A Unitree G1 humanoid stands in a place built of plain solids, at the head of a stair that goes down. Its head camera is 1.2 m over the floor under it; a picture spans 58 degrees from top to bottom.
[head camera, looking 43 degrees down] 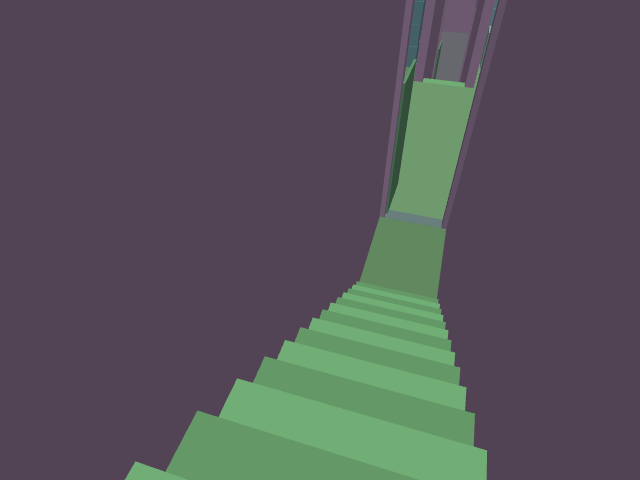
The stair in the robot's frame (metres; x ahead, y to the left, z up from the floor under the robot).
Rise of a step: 0.21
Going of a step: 0.25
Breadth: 0.99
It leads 17 degrees to the right of straight ahead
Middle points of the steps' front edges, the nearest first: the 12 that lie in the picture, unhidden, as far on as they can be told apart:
0.53 -0.06 -0.21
0.77 -0.13 -0.43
1.01 -0.21 -0.64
1.25 -0.28 -0.86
1.49 -0.35 -1.07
1.73 -0.42 -1.29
1.97 -0.49 -1.50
2.20 -0.57 -1.72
2.44 -0.64 -1.93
2.68 -0.71 -2.15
2.92 -0.78 -2.36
3.16 -0.85 -2.58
